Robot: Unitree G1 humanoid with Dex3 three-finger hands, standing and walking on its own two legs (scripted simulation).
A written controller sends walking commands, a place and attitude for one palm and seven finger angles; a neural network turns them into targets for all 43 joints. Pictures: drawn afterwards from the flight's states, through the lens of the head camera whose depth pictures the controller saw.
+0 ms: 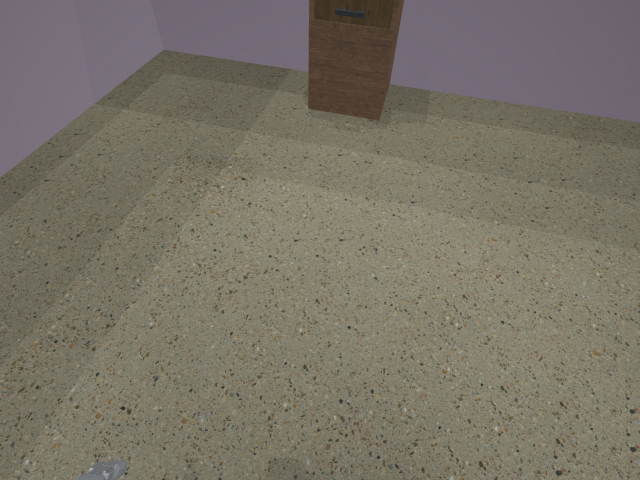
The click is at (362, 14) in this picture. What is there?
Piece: drawer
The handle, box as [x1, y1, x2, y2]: [335, 7, 364, 17]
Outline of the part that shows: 335,14 356,17 363,17 364,10 361,12 341,9 340,7 338,7 337,9 336,8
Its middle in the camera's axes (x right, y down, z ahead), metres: +0.14 -1.10 +1.88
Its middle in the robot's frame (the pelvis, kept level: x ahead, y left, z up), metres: +2.13 -0.06 -0.19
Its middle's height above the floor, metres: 0.57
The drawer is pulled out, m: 0.00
